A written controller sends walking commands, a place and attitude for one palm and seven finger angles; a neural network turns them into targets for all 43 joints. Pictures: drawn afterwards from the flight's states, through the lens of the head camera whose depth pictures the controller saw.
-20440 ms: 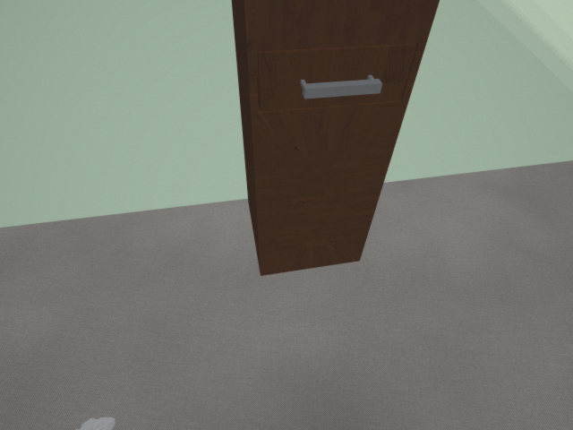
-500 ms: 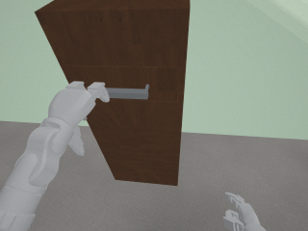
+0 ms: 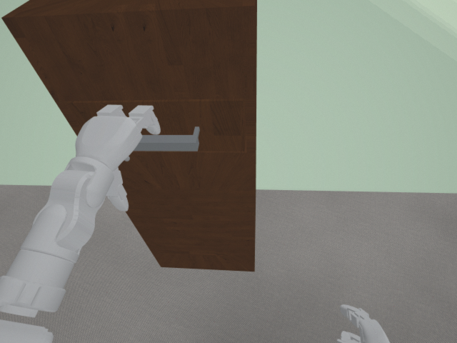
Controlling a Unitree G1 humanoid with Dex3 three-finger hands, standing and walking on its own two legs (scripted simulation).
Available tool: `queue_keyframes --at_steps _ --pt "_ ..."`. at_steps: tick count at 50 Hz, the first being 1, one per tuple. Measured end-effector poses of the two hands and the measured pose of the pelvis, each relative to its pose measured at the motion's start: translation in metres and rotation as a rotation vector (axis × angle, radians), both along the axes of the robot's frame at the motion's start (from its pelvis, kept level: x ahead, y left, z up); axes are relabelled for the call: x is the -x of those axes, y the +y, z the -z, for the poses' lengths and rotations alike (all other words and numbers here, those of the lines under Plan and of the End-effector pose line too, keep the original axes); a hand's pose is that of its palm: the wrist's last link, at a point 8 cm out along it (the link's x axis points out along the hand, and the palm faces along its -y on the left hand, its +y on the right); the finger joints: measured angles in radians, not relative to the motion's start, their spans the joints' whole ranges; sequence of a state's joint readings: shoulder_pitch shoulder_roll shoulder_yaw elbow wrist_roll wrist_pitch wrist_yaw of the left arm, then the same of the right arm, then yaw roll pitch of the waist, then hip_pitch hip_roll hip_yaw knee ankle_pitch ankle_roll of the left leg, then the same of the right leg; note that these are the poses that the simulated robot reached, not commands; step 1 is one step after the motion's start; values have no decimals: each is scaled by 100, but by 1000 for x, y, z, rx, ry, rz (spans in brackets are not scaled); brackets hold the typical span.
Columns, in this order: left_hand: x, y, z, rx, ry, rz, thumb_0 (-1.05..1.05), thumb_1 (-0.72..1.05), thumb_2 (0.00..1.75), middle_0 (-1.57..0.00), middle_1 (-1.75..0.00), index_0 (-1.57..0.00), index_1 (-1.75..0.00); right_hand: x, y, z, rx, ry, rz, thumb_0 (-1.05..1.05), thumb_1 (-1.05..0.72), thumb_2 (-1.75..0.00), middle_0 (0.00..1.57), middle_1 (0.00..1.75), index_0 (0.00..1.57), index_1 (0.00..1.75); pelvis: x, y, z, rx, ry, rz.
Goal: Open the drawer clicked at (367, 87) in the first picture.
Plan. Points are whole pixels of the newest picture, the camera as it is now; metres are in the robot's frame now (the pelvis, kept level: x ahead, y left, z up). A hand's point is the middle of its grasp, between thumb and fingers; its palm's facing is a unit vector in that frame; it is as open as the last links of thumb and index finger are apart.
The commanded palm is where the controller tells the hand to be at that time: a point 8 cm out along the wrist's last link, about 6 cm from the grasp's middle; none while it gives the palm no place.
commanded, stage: move the hooked fingers above the handle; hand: left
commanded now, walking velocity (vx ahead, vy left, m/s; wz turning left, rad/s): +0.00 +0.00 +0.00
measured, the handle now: (157, 136) +0.51 +0.22 +0.07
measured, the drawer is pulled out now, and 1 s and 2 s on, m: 0.00 0.00 0.00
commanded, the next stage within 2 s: none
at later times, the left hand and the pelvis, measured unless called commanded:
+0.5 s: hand (140, 128) +0.44 +0.21 +0.15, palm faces +0.12 -0.03 -0.99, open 13.8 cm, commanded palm +0.40 +0.22 +0.20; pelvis +0.02 -0.02 +0.00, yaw +0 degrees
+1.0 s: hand (146, 120) +0.47 +0.21 +0.15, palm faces +0.10 -0.01 -0.99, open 13.5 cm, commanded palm +0.44 +0.22 +0.18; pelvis +0.01 -0.01 -0.01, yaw +0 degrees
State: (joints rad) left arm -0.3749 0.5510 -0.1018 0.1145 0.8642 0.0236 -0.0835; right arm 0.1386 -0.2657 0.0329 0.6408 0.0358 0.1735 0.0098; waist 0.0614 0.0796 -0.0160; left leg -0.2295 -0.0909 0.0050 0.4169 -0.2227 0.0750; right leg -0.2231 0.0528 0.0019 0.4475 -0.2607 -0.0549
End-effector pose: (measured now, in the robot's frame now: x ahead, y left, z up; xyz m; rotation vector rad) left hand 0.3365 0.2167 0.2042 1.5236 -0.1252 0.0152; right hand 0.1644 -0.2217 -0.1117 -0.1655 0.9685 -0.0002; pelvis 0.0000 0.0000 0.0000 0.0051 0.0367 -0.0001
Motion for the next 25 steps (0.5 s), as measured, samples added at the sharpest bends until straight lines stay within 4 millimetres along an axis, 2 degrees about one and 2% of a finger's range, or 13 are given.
queue_keyframes --at_steps 4,8,11,14,17,21,25 --pt "-10 19 -12 3 -48 -103 1 -49 31 -32 -120 -32 -120 -2 -10 3 4 23 10 1 -90 -90 20 30 20 30 -5 -5 0 -1 14 -1" --pt "-18 30 -4 -3 20 -204 0 -49 31 -31 -120 -32 -120 -5 -18 4 6 39 16 1 -90 -90 20 30 20 30 -8 -9 1 -3 27 -10" --pt "-22 19 14 -7 104 -183 0 -49 31 -31 -120 -32 -120 -10 -23 4 17 35 18 1 -90 -90 20 30 20 30 -10 -11 1 -4 33 -21" --pt "-28 -3 31 -7 161 -86 0 -49 31 -31 -120 -32 -120 -15 -26 3 37 24 23 1 -90 -90 20 30 20 30 -12 -14 2 -4 38 -24" --pt "-37 -22 36 -7 149 18 0 -49 31 -32 -120 -32 -120 -17 -29 1 53 13 37 1 -90 -90 20 30 20 30 -14 -16 3 -5 45 -19" --pt "-56 -24 22 1 53 41 1 -49 31 -32 -120 -33 -120 -13 -33 3 53 21 65 1 -90 -90 20 30 20 30 -18 -19 4 -7 62 -5" --pt "-76 -2 0 -7 -25 -88 1 -49 31 -32 -120 -32 -120 -2 -36 10 37 68 87 1 -90 -90 20 30 20 30 -21 -21 5 -9 81 8"
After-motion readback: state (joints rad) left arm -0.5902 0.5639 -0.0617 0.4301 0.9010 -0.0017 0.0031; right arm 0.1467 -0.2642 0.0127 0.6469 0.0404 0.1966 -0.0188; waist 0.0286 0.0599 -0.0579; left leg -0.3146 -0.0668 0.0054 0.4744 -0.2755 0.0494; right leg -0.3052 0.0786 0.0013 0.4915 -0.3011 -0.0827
